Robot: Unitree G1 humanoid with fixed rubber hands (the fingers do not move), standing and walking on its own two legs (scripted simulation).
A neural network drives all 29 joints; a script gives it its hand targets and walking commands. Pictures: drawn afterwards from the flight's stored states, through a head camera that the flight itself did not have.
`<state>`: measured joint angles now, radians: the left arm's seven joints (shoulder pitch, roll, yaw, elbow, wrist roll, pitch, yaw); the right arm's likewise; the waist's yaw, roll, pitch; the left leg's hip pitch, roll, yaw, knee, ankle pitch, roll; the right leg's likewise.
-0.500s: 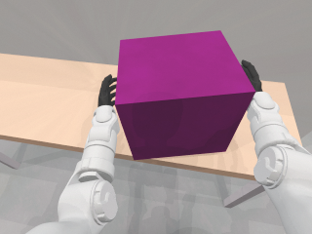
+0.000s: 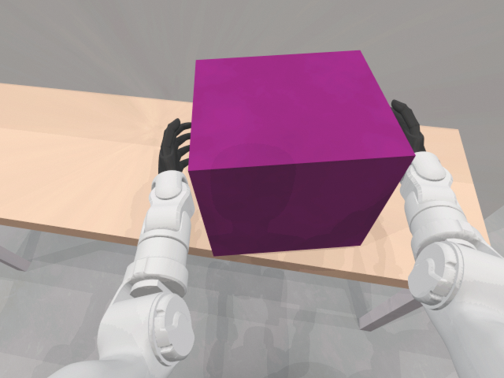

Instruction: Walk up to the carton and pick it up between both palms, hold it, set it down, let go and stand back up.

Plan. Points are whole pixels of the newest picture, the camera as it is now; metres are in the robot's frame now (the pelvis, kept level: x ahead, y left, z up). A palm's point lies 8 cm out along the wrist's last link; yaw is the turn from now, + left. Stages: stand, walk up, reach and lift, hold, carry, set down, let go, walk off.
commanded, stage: set down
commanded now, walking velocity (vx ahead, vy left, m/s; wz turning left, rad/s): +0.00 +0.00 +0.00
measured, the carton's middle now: (283, 158) +0.49 +0.01 +0.03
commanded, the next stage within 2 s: none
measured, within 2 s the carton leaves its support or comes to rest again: neither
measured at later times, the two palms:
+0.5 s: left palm (173, 172) +0.41 +0.18 +0.06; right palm (406, 153) +0.47 -0.19 +0.08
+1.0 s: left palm (173, 175) +0.41 +0.18 +0.06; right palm (407, 156) +0.47 -0.19 +0.08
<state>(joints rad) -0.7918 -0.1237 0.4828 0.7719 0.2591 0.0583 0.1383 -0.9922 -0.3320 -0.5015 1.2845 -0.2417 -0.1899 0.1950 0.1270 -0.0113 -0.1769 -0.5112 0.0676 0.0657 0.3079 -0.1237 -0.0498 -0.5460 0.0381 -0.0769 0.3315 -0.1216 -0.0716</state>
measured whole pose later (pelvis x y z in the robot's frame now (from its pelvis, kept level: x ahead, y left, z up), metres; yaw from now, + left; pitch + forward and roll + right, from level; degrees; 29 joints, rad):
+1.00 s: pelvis +0.00 +0.00 +0.00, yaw -1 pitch +19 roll +1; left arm -0.74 -0.15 0.54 0.70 0.32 0.04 0.11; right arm -0.94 -0.27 -0.57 1.18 -0.30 -0.20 0.24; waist 0.11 -0.03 -0.16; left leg -0.49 0.07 0.09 0.31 -0.14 -0.05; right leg -0.53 0.04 -0.07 0.33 -0.13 -0.07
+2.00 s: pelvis -0.03 +0.00 -0.02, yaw -2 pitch +27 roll +0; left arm -0.71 0.10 0.07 0.90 -0.20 -0.11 0.18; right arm -0.94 -0.63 0.23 1.28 0.49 -0.23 0.22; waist 0.20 0.04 -0.24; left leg -0.80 0.09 0.05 0.52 -0.19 -0.05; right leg -0.82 0.07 -0.03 0.49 -0.13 -0.07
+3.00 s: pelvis -0.01 +0.01 +0.00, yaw -1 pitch +11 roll +0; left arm -0.07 0.01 0.01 0.25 -0.06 0.04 0.25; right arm -0.32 -0.66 0.11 0.98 0.56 -0.35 0.36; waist 0.07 -0.01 -0.09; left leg -0.41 0.06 0.03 0.45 -0.22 -0.04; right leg -0.44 0.06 0.01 0.45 -0.19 -0.06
